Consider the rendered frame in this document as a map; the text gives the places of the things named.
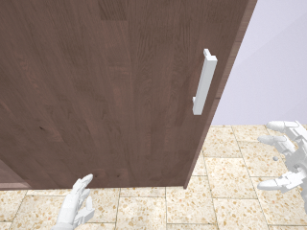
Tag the handle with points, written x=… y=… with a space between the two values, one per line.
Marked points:
x=207 y=73

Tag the robot left hand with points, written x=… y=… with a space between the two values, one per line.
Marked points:
x=69 y=209

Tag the wardrobe door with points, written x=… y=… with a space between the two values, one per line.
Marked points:
x=7 y=175
x=106 y=87

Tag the robot right hand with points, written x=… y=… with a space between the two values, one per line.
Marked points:
x=294 y=177

